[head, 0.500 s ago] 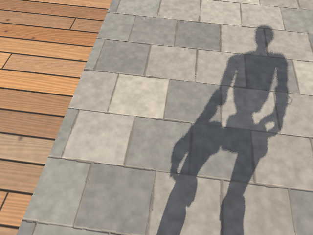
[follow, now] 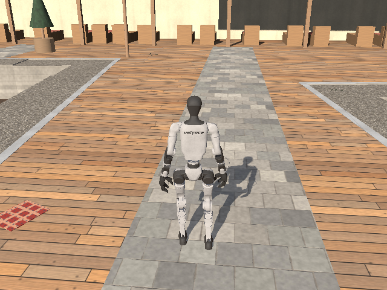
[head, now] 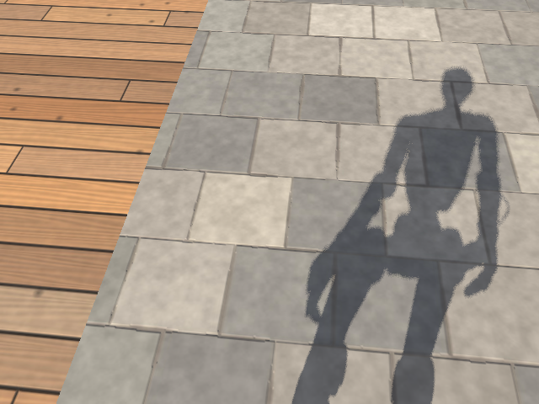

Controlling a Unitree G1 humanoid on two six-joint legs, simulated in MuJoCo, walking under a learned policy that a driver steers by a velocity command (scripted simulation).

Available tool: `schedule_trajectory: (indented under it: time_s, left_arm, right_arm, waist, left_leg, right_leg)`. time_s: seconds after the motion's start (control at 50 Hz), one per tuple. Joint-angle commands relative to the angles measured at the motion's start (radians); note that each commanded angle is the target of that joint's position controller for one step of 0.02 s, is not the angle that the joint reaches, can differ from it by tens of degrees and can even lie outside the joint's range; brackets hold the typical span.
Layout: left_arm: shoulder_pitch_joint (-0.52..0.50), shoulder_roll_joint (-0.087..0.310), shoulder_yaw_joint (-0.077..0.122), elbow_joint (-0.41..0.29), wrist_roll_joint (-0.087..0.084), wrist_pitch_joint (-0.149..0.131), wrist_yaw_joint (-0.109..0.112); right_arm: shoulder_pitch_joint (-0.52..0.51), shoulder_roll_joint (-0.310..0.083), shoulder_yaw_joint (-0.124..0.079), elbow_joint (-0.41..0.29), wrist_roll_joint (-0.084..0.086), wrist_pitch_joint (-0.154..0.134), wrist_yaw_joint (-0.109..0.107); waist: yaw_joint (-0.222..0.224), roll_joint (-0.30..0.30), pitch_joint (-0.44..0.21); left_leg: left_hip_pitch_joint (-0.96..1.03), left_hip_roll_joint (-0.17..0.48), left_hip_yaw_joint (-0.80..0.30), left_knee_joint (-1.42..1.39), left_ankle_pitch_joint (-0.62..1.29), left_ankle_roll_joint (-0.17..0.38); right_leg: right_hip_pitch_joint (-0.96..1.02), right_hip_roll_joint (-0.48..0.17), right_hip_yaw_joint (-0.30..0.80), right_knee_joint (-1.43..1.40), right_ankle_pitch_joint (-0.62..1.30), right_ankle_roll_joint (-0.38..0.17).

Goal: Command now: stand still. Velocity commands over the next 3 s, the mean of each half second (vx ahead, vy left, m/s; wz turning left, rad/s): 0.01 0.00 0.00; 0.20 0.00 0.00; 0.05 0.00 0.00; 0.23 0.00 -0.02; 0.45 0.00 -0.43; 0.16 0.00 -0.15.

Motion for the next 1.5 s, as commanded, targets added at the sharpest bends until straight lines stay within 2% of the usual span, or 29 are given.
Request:
schedule_trajectory:
  time_s: [0.02,0.2,0.5,0.54,0.56,0.6,0.62,0.66,0.68,0.72,0.76,0.8,0.82,0.84,0.86,0.88,0.9,0.94,0.98,1.02,1.06,1.1,1.14,1.18,1.2,1.22,1.24,1.38,1.5]
  left_arm:
    - [0.042,0.098,0.012,-0.021,-0.001,-0.011,0.001]
    - [0.055,0.083,0.008,-0.011,-0.003,0.003,0.002]
    - [0.050,0.071,0.009,0.002,-0.002,0.014,0.010]
    - [0.076,0.067,0.011,0.016,-0.010,0.016,0.012]
    - [0.064,0.071,0.013,0.004,-0.013,0.014,0.014]
    - [0.024,0.048,0.009,-0.029,-0.016,-0.004,0.012]
    - [0.005,0.038,0.007,-0.041,-0.019,-0.015,0.006]
    - [-0.021,0.064,0.020,-0.056,-0.025,-0.032,-0.008]
    - [-0.022,0.066,0.024,-0.060,-0.030,-0.038,-0.012]
    - [-0.013,0.074,0.031,-0.061,-0.034,-0.050,-0.016]
    - [0.056,0.045,0.034,-0.023,-0.029,-0.058,-0.015]
    - [0.143,0.040,0.040,0.026,-0.012,-0.048,-0.017]
    - [0.204,0.058,0.044,0.034,-0.007,-0.043,-0.018]
    - [0.266,0.136,0.054,0.024,-0.006,-0.038,-0.011]
    - [0.311,0.225,0.063,0.024,0.011,-0.042,-0.018]
    - [0.253,0.187,0.050,0.009,0.014,-0.057,-0.019]
    - [0.173,0.151,0.038,-0.017,0.005,-0.065,-0.020]
    - [0.072,0.144,0.030,-0.054,-0.002,-0.065,-0.025]
    - [0.072,0.089,0.010,-0.047,0.010,-0.059,-0.020]
    - [0.069,0.099,0.006,-0.045,0.016,-0.052,-0.012]
    - [0.091,0.143,0.015,-0.038,0.012,-0.044,-0.009]
    - [0.082,0.143,0.018,-0.035,-0.002,-0.037,-0.009]
    - [0.078,0.133,0.020,-0.027,-0.020,-0.032,-0.014]
    - [0.151,0.113,0.026,-0.017,0.007,-0.038,-0.018]
    - [0.234,0.035,0.012,0.007,0.006,-0.033,-0.014]
    - [0.193,0.040,0.010,0.005,0.002,-0.023,-0.007]
    - [0.149,0.060,0.015,-0.008,-0.003,-0.011,-0.002]
    - [0.125,0.082,0.017,0.001,0.000,0.015,0.001]
    - [0.112,0.072,0.014,0.011,0.001,0.025,0.003]
  right_arm:
    - [-0.008,-0.082,-0.012,-0.032,0.004,-0.011,0.002]
    - [0.002,-0.087,-0.012,-0.006,0.009,0.002,-0.001]
    - [-0.021,-0.083,-0.015,0.018,0.010,0.009,-0.006]
    - [0.012,-0.099,-0.024,0.036,0.019,0.012,-0.008]
    - [0.027,-0.121,-0.033,0.038,0.026,0.013,-0.009]
    - [0.091,-0.156,-0.046,0.044,0.033,-0.002,-0.007]
    - [0.129,-0.178,-0.055,0.051,0.031,-0.012,-0.006]
    - [0.117,-0.186,-0.060,0.034,0.015,-0.038,-0.007]
    - [0.092,-0.183,-0.059,0.018,0.013,-0.049,-0.004]
    - [0.021,-0.168,-0.055,-0.015,0.032,-0.059,-0.002]
    - [-0.037,-0.177,-0.058,-0.030,0.049,-0.048,0.002]
    - [-0.009,-0.151,-0.052,-0.021,0.051,-0.031,0.003]
    - [-0.006,-0.106,-0.038,-0.022,0.044,-0.030,0.005]
    - [0.004,-0.036,-0.018,-0.034,0.014,-0.033,0.008]
    - [-0.003,-0.047,-0.023,-0.056,0.012,-0.036,0.001]
    - [-0.016,-0.080,-0.029,-0.057,0.030,-0.042,-0.001]
    - [-0.013,-0.103,-0.034,-0.051,0.034,-0.044,0.004]
    - [-0.003,-0.116,-0.045,-0.027,0.023,-0.040,0.001]
    - [-0.020,-0.071,-0.039,-0.020,0.019,-0.034,0.004]
    - [-0.066,-0.024,-0.022,-0.027,0.019,-0.027,0.007]
    - [-0.105,-0.034,-0.016,-0.035,0.020,-0.019,0.007]
    - [-0.107,-0.054,-0.015,-0.034,0.021,-0.011,0.008]
    - [-0.082,-0.079,-0.022,-0.020,0.007,-0.008,0.006]
    - [-0.035,-0.179,-0.046,-0.011,-0.002,-0.006,-0.005]
    - [-0.032,-0.141,-0.038,0.003,0.007,-0.002,-0.004]
    - [-0.047,-0.091,-0.031,0.005,0.020,0.002,0.002]
    - [-0.074,-0.077,-0.027,0.003,0.020,0.004,0.005]
    - [-0.105,-0.091,-0.033,0.013,0.016,-0.006,0.008]
    - [-0.112,-0.088,-0.035,0.023,0.017,0.006,0.002]
  waist:
    - [0.001,-0.023,-0.028]
    - [0.001,-0.012,-0.023]
    - [-0.001,-0.015,0.004]
    - [-0.006,0.002,-0.003]
    - [-0.014,0.022,0.026]
    - [-0.039,0.113,0.076]
    - [-0.049,0.151,0.074]
    - [-0.040,0.125,0.075]
    - [-0.027,0.109,0.064]
    - [0.009,0.093,0.041]
    - [0.065,0.086,0.018]
    - [0.084,0.030,0.024]
    - [0.094,-0.039,-0.002]
    - [0.083,-0.267,-0.047]
    - [0.092,-0.341,-0.016]
    - [0.059,-0.218,0.035]
    - [0.026,-0.154,0.051]
    - [-0.009,-0.106,0.038]
    - [-0.021,-0.103,0.013]
    - [-0.016,-0.120,-0.012]
    - [0.000,-0.131,-0.037]
    - [-0.003,-0.136,-0.041]
    - [-0.026,-0.096,-0.030]
    - [0.015,0.021,-0.090]
    - [0.043,0.097,-0.141]
    - [0.022,0.082,-0.107]
    - [0.022,0.071,-0.075]
    - [0.019,0.006,-0.084]
    - [0.016,-0.011,-0.053]
  left_leg:
    - [0.108,0.063,-0.076,-0.057,0.030,0.035]
    - [0.133,0.067,-0.078,-0.026,0.148,0.039]
    - [0.129,0.071,-0.092,-0.047,0.086,0.038]
    - [0.120,0.059,-0.095,-0.066,-0.265,0.056]
    - [0.090,0.083,-0.135,-0.096,-0.464,0.077]
    - [0.102,0.228,-0.352,-0.224,-0.697,0.153]
    - [0.107,0.309,-0.486,-0.291,-0.734,0.202]
    - [0.072,0.384,-0.593,-0.341,-0.671,0.240]
    - [0.076,0.391,-0.586,-0.345,-0.619,0.235]
    - [0.057,0.335,-0.451,-0.341,-0.480,0.174]
    - [-0.053,0.219,-0.255,-0.286,-0.374,0.122]
    - [-0.126,0.135,-0.141,-0.130,-0.286,0.098]
    - [-0.177,0.094,-0.089,0.022,-0.215,0.066]
    - [-0.294,0.010,0.020,0.354,-0.300,-0.011]
    - [-0.439,-0.028,-0.009,0.541,-0.473,-0.023]
    - [-0.483,0.033,-0.089,0.676,-0.432,-0.022]
    - [-0.500,0.061,-0.109,0.704,-0.347,-0.018]
    - [-0.432,0.093,-0.094,0.620,-0.221,-0.021]
    - [-0.305,0.086,-0.068,0.470,-0.127,-0.032]
    - [-0.182,0.063,-0.040,0.296,-0.059,-0.037]
    - [-0.103,0.040,-0.018,0.212,-0.040,-0.038]
    - [-0.043,0.036,-0.020,0.135,-0.007,-0.026]
    - [0.060,0.035,-0.028,-0.024,0.139,0.005]
    - [0.265,0.139,-0.126,0.026,0.549,0.054]
    - [0.350,0.173,-0.157,0.077,0.527,0.126]
    - [0.284,0.166,-0.178,0.059,0.423,0.133]
    - [0.231,0.150,-0.177,0.043,0.364,0.118]
    - [0.185,0.104,-0.121,0.079,0.453,0.080]
    - [0.166,0.093,-0.110,0.064,0.353,0.071]
  right_leg:
    - [-0.066,-0.038,0.038,-0.103,0.067,-0.039]
    - [-0.036,-0.026,0.020,-0.086,0.142,-0.031]
    - [-0.026,-0.018,0.008,-0.099,0.092,-0.022]
    - [-0.046,0.016,-0.031,-0.058,-0.137,-0.039]
    - [-0.093,0.026,-0.043,-0.016,-0.240,-0.054]
    - [-0.227,0.034,-0.071,0.131,-0.255,-0.069]
    - [-0.246,0.026,-0.064,0.220,-0.208,-0.076]
    - [-0.285,-0.022,0.005,0.399,-0.242,-0.102]
    - [-0.312,-0.045,0.030,0.448,-0.269,-0.113]
    - [-0.259,-0.067,0.029,0.324,-0.240,-0.122]
    - [-0.027,-0.006,-0.062,0.086,-0.098,-0.113]
    - [0.123,0.060,-0.110,-0.047,0.046,-0.084]
    - [0.199,-0.011,-0.013,-0.093,0.040,-0.093]
    - [0.279,-0.222,0.269,-0.196,0.167,-0.147]
    - [0.243,-0.394,0.538,-0.282,0.134,-0.302]
    - [0.201,-0.399,0.558,-0.271,0.135,-0.329]
    - [0.184,-0.350,0.450,-0.246,0.211,-0.283]
    - [0.144,-0.269,0.275,-0.249,0.412,-0.208]
    - [0.097,-0.196,0.132,-0.229,0.598,-0.171]
    - [0.067,-0.145,0.043,-0.198,0.701,-0.156]
    - [0.066,-0.157,0.043,-0.180,0.733,-0.171]
    - [0.066,-0.173,0.067,-0.166,0.678,-0.183]
    - [0.048,-0.148,0.072,-0.130,0.537,-0.154]
    - [-0.034,-0.052,0.025,-0.063,0.279,-0.088]
    - [-0.106,-0.020,-0.002,-0.060,0.141,-0.048]
    - [-0.089,-0.003,-0.023,-0.054,0.074,-0.025]
    - [-0.082,0.002,-0.027,-0.055,0.052,-0.015]
    - [0.013,-0.015,-0.017,-0.052,0.184,-0.025]
    - [0.009,-0.015,-0.020,-0.065,0.130,-0.025]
